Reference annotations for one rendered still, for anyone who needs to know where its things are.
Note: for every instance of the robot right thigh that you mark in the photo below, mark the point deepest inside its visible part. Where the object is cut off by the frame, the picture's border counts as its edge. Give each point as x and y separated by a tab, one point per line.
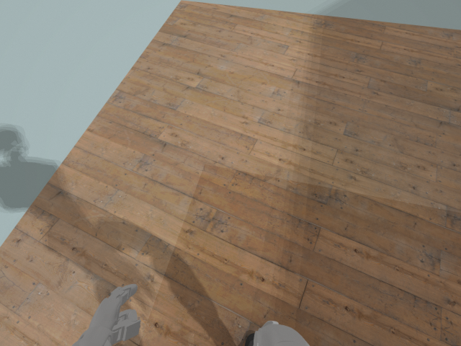
278	335

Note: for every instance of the right robot shin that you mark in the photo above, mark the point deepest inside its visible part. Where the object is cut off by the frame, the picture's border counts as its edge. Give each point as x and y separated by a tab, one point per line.
270	322

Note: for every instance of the robot left forearm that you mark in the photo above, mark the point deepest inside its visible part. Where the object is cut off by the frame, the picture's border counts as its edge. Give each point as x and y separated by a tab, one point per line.
95	336

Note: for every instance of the left robot hand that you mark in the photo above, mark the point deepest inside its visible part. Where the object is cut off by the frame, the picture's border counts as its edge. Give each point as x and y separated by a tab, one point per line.
125	324

